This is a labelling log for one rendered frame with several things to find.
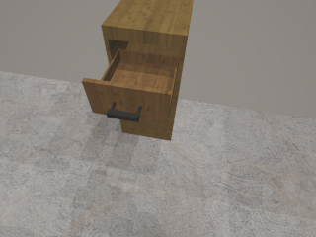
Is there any drawer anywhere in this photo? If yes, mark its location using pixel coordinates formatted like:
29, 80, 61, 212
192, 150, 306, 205
82, 49, 180, 124

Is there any handle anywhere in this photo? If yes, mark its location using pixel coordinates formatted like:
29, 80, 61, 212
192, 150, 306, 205
107, 102, 142, 122

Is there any cabinet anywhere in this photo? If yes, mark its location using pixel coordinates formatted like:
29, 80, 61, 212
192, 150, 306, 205
101, 0, 194, 141

